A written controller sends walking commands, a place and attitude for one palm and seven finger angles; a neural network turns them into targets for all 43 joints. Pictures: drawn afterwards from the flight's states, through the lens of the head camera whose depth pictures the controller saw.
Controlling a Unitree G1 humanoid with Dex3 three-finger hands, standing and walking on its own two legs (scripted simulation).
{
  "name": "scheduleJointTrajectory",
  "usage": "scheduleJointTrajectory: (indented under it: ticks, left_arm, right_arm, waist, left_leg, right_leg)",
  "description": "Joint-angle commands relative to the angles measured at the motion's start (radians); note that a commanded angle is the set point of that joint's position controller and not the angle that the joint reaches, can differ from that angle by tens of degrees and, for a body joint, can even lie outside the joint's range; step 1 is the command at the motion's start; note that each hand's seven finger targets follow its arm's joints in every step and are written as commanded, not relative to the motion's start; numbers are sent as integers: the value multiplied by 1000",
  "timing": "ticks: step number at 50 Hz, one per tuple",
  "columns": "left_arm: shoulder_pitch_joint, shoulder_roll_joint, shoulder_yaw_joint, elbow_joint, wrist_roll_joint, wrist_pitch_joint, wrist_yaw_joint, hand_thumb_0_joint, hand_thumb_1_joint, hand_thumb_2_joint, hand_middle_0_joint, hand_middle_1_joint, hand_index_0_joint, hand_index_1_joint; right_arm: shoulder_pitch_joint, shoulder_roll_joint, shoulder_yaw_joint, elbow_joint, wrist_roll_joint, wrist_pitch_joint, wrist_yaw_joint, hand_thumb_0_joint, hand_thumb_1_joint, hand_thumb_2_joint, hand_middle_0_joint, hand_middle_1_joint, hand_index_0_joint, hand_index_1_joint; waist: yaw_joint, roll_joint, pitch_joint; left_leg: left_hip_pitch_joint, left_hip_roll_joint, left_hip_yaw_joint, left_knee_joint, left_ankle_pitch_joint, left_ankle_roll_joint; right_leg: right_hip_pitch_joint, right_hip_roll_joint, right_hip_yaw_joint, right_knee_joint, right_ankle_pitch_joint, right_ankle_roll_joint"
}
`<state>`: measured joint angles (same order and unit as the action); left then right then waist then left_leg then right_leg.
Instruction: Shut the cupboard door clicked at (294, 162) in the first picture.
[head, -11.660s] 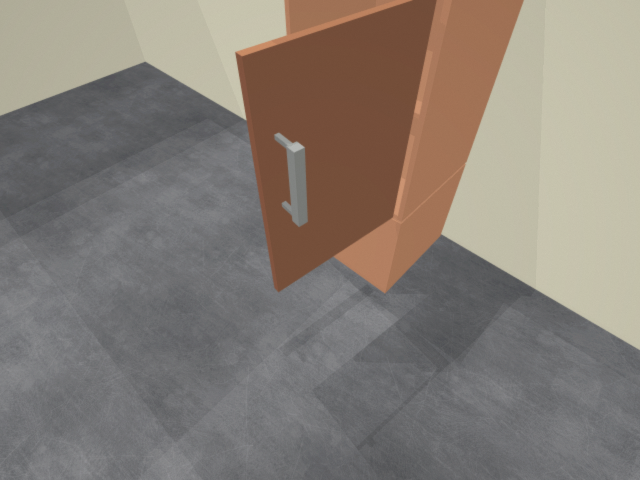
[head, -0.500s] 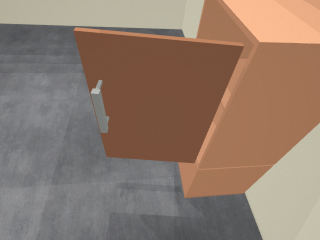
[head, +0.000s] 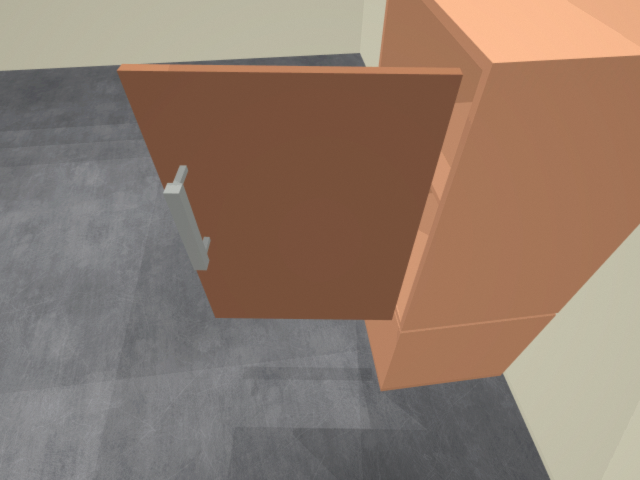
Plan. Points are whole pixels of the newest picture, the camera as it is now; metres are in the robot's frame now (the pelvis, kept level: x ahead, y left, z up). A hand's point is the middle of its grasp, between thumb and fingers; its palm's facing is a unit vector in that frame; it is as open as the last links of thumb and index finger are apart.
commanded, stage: come to a stop and stand still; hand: left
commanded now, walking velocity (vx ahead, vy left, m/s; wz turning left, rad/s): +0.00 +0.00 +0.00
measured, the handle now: (192, 220) +0.48 +0.23 +0.03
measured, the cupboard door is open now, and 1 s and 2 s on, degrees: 82 82 82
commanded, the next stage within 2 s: look again from close up in 0.84 s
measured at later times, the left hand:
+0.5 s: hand out of the picture +0.00 +0.15 -0.15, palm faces +0.02 -0.97 -0.25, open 7.4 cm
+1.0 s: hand out of the picture +0.03 +0.13 -0.16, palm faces +0.04 -0.97 -0.22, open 7.3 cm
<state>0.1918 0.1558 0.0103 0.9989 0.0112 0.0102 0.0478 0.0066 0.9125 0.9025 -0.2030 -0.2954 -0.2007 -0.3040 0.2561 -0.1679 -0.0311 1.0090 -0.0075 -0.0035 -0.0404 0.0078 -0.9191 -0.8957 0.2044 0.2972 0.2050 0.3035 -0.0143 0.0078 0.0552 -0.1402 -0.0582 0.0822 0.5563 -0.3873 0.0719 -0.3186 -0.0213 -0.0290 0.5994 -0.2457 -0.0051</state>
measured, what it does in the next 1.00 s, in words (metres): shifts its weight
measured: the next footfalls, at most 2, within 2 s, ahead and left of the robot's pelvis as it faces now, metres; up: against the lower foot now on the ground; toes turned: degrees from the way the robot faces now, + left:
none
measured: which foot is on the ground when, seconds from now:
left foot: down 0.00-1.00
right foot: down 0.00-1.00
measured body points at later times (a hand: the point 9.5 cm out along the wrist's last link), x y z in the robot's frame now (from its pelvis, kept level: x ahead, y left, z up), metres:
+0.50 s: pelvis -0.01 -0.04 +0.01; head +0.00 -0.07 +0.46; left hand +0.00 +0.20 -0.13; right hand -0.03 -0.28 -0.15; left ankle -0.05 +0.07 -0.73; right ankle +0.05 -0.12 -0.73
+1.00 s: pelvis +0.01 -0.05 +0.01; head +0.02 -0.07 +0.46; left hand +0.03 +0.18 -0.14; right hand -0.01 -0.26 -0.15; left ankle -0.05 +0.07 -0.73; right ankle +0.05 -0.12 -0.73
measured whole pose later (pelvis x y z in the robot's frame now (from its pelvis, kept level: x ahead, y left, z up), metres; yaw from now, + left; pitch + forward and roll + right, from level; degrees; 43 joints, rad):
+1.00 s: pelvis +0.01 -0.05 +0.01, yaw +1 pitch -1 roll +1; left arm 0.24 0.16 0.00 1.12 0.01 -0.02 0.03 0.01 0.93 0.90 -0.20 -0.30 -0.20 -0.30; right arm 0.32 -0.13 0.01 1.14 -0.01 -0.02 -0.03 0.00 -0.91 -0.90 0.20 0.30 0.20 0.30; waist 0.00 0.02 0.04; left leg -0.07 0.01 0.04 0.39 -0.30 -0.01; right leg -0.23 0.05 -0.08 0.42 -0.18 -0.08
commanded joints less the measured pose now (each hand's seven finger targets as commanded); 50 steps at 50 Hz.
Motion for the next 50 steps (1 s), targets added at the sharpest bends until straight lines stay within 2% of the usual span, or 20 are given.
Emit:
scheduleJointTrajectory:
  ticks: [1, 2, 3, 5, 8, 10, 12, 14, 18, 20, 22, 25, 26, 28, 32, 34, 37, 41, 43, 50]
  left_arm:
    - [49, 103, 1, -47, 0, -12, -7, 0, 900, 900, -200, -300, -200, -300]
    - [42, 123, 2, -47, 2, -17, -13, 0, 900, 900, -200, -300, -200, -300]
    - [47, 130, 4, -46, 3, -20, -15, 0, 900, 900, -200, -300, -200, -300]
    - [51, 147, 7, -44, 4, -26, -19, 0, 900, 900, -200, -300, -200, -300]
    - [61, 161, 10, -41, 4, -31, -24, 0, 900, 900, -200, -300, -200, -300]
    - [66, 170, 11, -36, 3, -37, -24, 0, 900, 900, -200, -300, -200, -300]
    - [65, 174, 11, -27, 1, -39, -24, 0, 900, 900, -200, -300, -200, -300]
    - [68, 176, 11, -17, -1, -43, -24, 0, 900, 900, -200, -300, -200, -300]
    - [72, 175, 7, 10, -3, -44, -25, 0, 900, 900, -200, -300, -200, -300]
    - [79, 173, 6, 25, -5, -49, -24, 0, 900, 900, -200, -300, -200, -300]
    - [80, 168, 5, 38, -7, -48, -23, 0, 900, 900, -200, -300, -200, -300]
    - [87, 159, 2, 58, -8, -52, -21, 0, 900, 900, -200, -300, -200, -300]
    - [90, 155, 2, 62, -9, -53, -21, 0, 900, 900, -200, -300, -200, -300]
    - [90, 148, -1, 71, -11, -53, -19, 0, 900, 900, -200, -300, -200, -300]
    - [97, 133, -3, 83, -11, -55, -15, 0, 900, 900, -200, -300, -200, -300]
    - [96, 127, -4, 88, -12, -55, -13, 0, 900, 900, -200, -300, -200, -300]
    - [98, 122, -4, 91, -11, -52, -12, 0, 900, 900, -200, -300, -200, -300]
    - [98, 120, -3, 89, -10, -53, -11, 0, 900, 900, -200, -300, -200, -300]
    - [93, 115, -2, 85, -9, -52, -11, 0, 900, 900, -200, -300, -200, -300]
    - [100, 113, 0, 83, -8, -53, -10, 0, 900, 900, -200, -300, -200, -300]
  right_arm:
    - [36, -102, 2, -91, -9, -20, 4, 0, -900, -900, 200, 300, 200, 300]
    - [29, -122, 1, -94, -11, -23, 6, 0, -900, -900, 200, 300, 200, 300]
    - [20, -141, 1, -100, -10, -25, 10, 0, -900, -900, 200, 300, 200, 300]
    - [23, -164, -2, -98, -11, -28, 16, 0, -900, -900, 200, 300, 200, 300]
    - [38, -165, 4, -86, -13, -26, 21, 0, -900, -900, 200, 300, 200, 300]
    - [56, -164, 6, -73, -12, -25, 23, 0, -900, -900, 200, 300, 200, 300]
    - [75, -151, 11, -52, -12, -23, 24, 0, -900, -900, 200, 300, 200, 300]
    - [84, -152, 14, -35, -12, -24, 25, 0, -900, -900, 200, 300, 200, 300]
    - [101, -136, 22, 6, -11, -21, 26, 0, -900, -900, 200, 300, 200, 300]
    - [116, -133, 25, 26, -10, -24, 25, 0, -900, -900, 200, 300, 200, 300]
    - [127, -116, 28, 46, -9, -24, 25, 0, -900, -900, 200, 300, 200, 300]
    - [139, -110, 34, 72, -7, -26, 22, 0, -900, -900, 200, 300, 200, 300]
    - [148, -106, 36, 80, -8, -28, 22, 0, -900, -900, 200, 300, 200, 300]
    - [149, -97, 38, 93, -7, -28, 19, 0, -900, -900, 200, 300, 200, 300]
    - [169, -73, 40, 112, -5, -30, 14, 0, -900, -900, 200, 300, 200, 300]
    - [170, -75, 40, 118, -5, -31, 12, 0, -900, -900, 200, 300, 200, 300]
    - [175, -60, 40, 126, -6, -27, 9, 0, -900, -900, 200, 300, 200, 300]
    - [181, -59, 36, 127, -6, -26, 10, 0, -900, -900, 200, 300, 200, 300]
    - [176, -59, 35, 127, -5, -27, 9, 0, -900, -900, 200, 300, 200, 300]
    - [162, -59, 31, 123, -4, -29, 7, 0, -900, -900, 200, 300, 200, 300]
  waist:
    - [16, 54, 51]
    - [16, 44, 65]
    - [19, 5, 80]
    - [14, -23, 86]
    - [9, -23, 73]
    - [1, -65, 47]
    - [-6, -39, 25]
    - [-6, -62, 14]
    - [-2, -42, 25]
    - [-2, -55, 13]
    - [2, -33, 7]
    - [4, -50, 8]
    - [5, -37, -10]
    - [10, -22, 1]
    - [10, -28, -6]
    - [11, -1, -3]
    - [12, -3, 16]
    - [8, -39, 12]
    - [10, -14, 18]
    - [10, -23, 9]
  left_leg:
    - [-133, 188, -183, -208, 272, -19]
    - [-142, 186, -189, -228, 237, -12]
    - [-155, 183, -187, -246, 138, -8]
    - [-160, 159, -180, -270, -3, -7]
    - [-138, 140, -159, -271, -37, -7]
    - [-103, 126, -139, -245, -3, -10]
    - [-72, 123, -129, -242, 8, -12]
    - [-67, 122, -122, -230, 37, -16]
    - [-78, 122, -117, -230, 46, -23]
    - [-74, 125, -116, -227, 75, -26]
    - [-74, 129, -114, -237, 83, -29]
    - [-86, 132, -111, -232, 107, -34]
    - [-81, 133, -110, -233, 127, -37]
    - [-91, 137, -110, -238, 134, -40]
    - [-82, 145, -108, -246, 160, -45]
    - [-85, 147, -108, -243, 169, -47]
    - [-87, 148, -103, -247, 149, -49]
    - [-82, 143, -99, -237, 142, -49]
    - [-80, 148, -103, -242, 154, -48]
    - [-67, 149, -105, -244, 169, -47]
  right_leg:
    - [52, -49, 74, -86, 40, -55]
    - [55, -44, 78, -102, 32, -59]
    - [58, -46, 92, -132, 6, -59]
    - [54, -55, 134, -183, -52, -63]
    - [46, -64, 164, -235, -125, -64]
    - [41, -80, 192, -270, -165, -66]
    - [35, -85, 196, -290, -186, -69]
    - [47, -95, 202, -296, -177, -69]
    - [62, -102, 197, -312, -176, -70]
    - [81, -106, 199, -309, -143, -74]
    - [103, -108, 187, -307, -120, -75]
    - [131, -113, 186, -303, -68, -76]
    - [152, -116, 181, -293, -30, -77]
    - [165, -113, 169, -283, 15, -74]
    - [190, -113, 154, -270, 101, -75]
    - [197, -113, 152, -260, 141, -74]
    - [187, -111, 151, -272, 122, -73]
    - [184, -110, 157, -284, 95, -70]
    - [182, -105, 149, -279, 108, -68]
    - [191, -102, 144, -274, 147, -65]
